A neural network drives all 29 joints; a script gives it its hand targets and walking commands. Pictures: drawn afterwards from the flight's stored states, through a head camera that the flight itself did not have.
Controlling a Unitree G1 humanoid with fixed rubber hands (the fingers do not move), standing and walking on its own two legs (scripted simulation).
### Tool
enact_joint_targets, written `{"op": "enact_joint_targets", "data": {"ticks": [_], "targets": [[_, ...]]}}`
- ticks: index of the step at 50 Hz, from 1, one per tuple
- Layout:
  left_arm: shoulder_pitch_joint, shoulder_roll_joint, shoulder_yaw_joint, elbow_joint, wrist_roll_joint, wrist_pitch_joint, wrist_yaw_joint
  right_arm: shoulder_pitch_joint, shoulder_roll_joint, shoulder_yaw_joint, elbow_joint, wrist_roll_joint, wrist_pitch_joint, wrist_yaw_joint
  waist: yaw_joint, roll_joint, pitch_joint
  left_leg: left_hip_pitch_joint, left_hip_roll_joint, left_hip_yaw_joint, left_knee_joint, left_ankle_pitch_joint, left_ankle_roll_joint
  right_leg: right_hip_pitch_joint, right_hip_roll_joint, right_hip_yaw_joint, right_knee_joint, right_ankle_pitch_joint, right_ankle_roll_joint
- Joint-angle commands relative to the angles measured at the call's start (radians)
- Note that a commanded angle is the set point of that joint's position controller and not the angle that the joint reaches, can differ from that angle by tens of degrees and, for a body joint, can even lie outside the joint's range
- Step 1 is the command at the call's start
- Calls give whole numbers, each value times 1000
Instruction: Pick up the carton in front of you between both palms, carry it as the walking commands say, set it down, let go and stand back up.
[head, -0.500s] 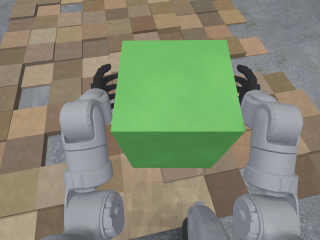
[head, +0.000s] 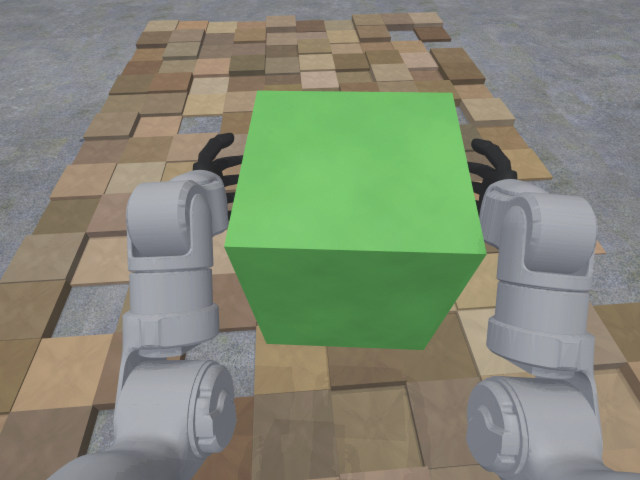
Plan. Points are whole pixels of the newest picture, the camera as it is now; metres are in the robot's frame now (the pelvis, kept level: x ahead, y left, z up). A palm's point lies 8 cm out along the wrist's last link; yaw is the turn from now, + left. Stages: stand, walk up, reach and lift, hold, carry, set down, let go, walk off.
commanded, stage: carry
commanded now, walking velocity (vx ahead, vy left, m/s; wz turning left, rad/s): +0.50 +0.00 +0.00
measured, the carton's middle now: (348, 233) +0.39 +0.02 +0.12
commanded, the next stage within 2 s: none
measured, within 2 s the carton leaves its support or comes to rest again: neither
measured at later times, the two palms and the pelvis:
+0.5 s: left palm (279, 84) +0.69 +0.14 +0.16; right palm (463, 92) +0.68 -0.16 +0.16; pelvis +0.30 +0.00 +0.01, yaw -1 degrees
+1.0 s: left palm (291, 48) +0.98 +0.16 +0.09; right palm (425, 58) +0.95 -0.14 +0.09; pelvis +0.61 +0.03 +0.01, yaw +0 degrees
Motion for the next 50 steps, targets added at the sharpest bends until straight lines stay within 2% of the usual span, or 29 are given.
{"op": "enact_joint_targets", "data": {"ticks": [1,2,3,4,5,7,11,16,18,19,20,21,22,23,24,25,26,27,29,31,35,38,39,40,41,42,44,47,50], "targets": [[-648,-1069,-606,63,-387,36,-275,-592,890,573,148,374,9,232,-107,318,-542,820,390,-660,-142,92,186,-483,91,67,544,-44,-6],[-677,-1093,-595,48,-381,32,-269,-640,940,582,119,410,5,241,-107,256,-497,764,363,-622,-150,32,190,-542,57,99,583,-16,-23],[-710,-1109,-586,18,-379,27,-261,-711,993,600,72,452,1,250,-106,140,-461,694,331,-555,-157,41,168,-545,28,99,549,52,-24],[-727,-1123,-580,-14,-374,22,-249,-787,1040,623,19,495,-2,256,-98,93,-439,640,308,-493,-163,88,138,-535,4,99,479,104,-26],[-726,-1122,-569,-36,-365,17,-234,-844,1073,632,-22,534,-1,259,-89,86,-439,608,283,-440,-179,101,109,-501,-5,90,422,132,-26],[-707,-1122,-560,-84,-346,14,-205,-890,1099,648,-87,579,-3,258,-93,132,-480,629,286,-416,-187,112,120,-492,0,77,381,129,-19],[-639,-1065,-559,-133,-287,10,-162,-849,1071,661,-148,592,1,249,-118,119,-495,717,285,-334,-185,274,135,-545,16,19,162,120,-12],[-576,-1008,-597,-132,-252,18,-156,-738,1009,668,-113,548,4,249,-112,171,-483,744,200,-155,-69,560,90,-475,72,-61,-24,341,-37],[-571,-1011,-618,-108,-266,25,-171,-692,988,664,-66,522,2,251,-140,169,-451,810,147,-120,0,563,84,-497,100,-85,-169,494,-39],[-573,-1016,-623,-92,-278,28,-180,-684,983,663,-42,514,2,251,-119,182,-452,745,138,-86,61,641,70,-386,125,-109,-225,495,-56],[-569,-1014,-621,-71,-288,29,-189,-672,981,660,-19,507,2,251,-99,161,-446,690,121,-71,85,572,48,-275,122,-86,-344,603,-62],[-584,-1019,-619,-57,-297,28,-198,-675,988,661,4,502,3,251,-65,123,-452,610,97,-26,178,551,29,-113,144,-135,-422,685,-69],[-595,-1023,-615,-41,-288,19,-206,-704,1007,663,10,504,3,252,-10,50,-491,365,61,-4,334,472,-19,182,101,-67,-404,716,-124],[-567,-1032,-604,-26,-287,7,-212,-747,1022,657,0,510,3,255,73,-126,-570,-39,-15,-39,657,64,-93,555,-131,253,-263,1056,-300],[-528,-1054,-605,-19,-297,-3,-217,-735,1043,660,12,507,2,260,109,-319,-615,-301,-101,-81,910,-566,-109,712,-279,469,-255,1361,-382],[-519,-1077,-617,-37,-313,-9,-224,-717,1065,663,30,494,-3,258,109,-207,-624,-411,-36,-177,984,-573,-79,727,-291,463,-246,1170,-382],[-567,-1131,-644,-81,-351,-18,-231,-710,1065,651,23,473,-12,254,104,-63,-569,-432,8,-184,875,-534,-54,639,-262,418,-281,996,-315],[-642,-1174,-676,-143,-393,-30,-237,-687,1076,641,20,458,-21,248,77,-24,-529,-408,31,-179,755,-497,-39,552,-241,395,-307,870,-266],[-724,-1233,-723,-217,-461,-47,-251,-630,1074,629,6,425,-41,229,46,-40,-489,-295,34,-151,599,-410,-42,385,-199,330,-351,739,-222],[-720,-1256,-748,-226,-490,-61,-264,-562,1056,627,5,387,-62,209,43,-74,-456,-248,11,-101,437,-343,-50,301,-175,270,-381,766,-228],[-614,-1245,-772,-164,-495,-92,-286,-451,1002,633,28,327,-97,196,25,-82,-445,98,-43,-9,-29,63,-43,125,-95,107,-361,742,-146],[-538,-1220,-771,-81,-472,-111,-293,-397,982,644,83,322,-116,213,-68,5,-486,517,-34,41,-154,258,-13,-43,-38,-9,-84,730,-91],[-517,-1199,-761,-44,-452,-112,-295,-362,975,635,122,322,-120,223,-97,99,-486,688,99,-114,-115,351,6,-227,18,-19,103,303,-66],[-503,-1196,-741,20,-441,-104,-298,-341,940,609,163,309,-123,226,-116,256,-578,930,376,-475,-5,626,139,-463,102,30,404,-73,-23],[-422,-1193,-700,80,-420,-101,-297,-310,935,606,195,306,-128,229,-146,279,-680,976,438,-612,-39,305,278,-585,83,112,622,-77,-27],[-438,-1198,-695,56,-414,-107,-296,-318,999,630,178,338,-138,236,-138,201,-648,885,395,-634,-84,45,281,-648,43,136,662,-19,-41],[-514,-1220,-683,-16,-405,-123,-285,-504,1100,707,25,433,-158,246,-109,70,-557,748,331,-562,-118,57,217,-665,6,119,612,76,-31],[-485,-1207,-680,-104,-369,-137,-242,-641,1167,790,-122,549,-168,250,-97,67,-533,626,284,-475,-153,-42,171,-608,-18,102,530,110,-24],[-403,-1147,-674,-143,-309,-145,-205,-616,1166,826,-156,591,-167,257,-109,93,-513,606,274,-413,-183,-27,181,-614,-26,70,351,104,-10]]}}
